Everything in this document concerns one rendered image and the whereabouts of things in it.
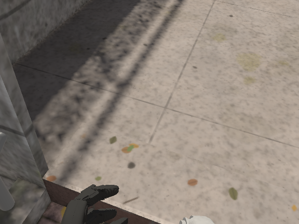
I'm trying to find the left robot hand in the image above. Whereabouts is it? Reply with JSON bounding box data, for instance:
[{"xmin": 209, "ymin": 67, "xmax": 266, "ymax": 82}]
[{"xmin": 61, "ymin": 184, "xmax": 128, "ymax": 224}]

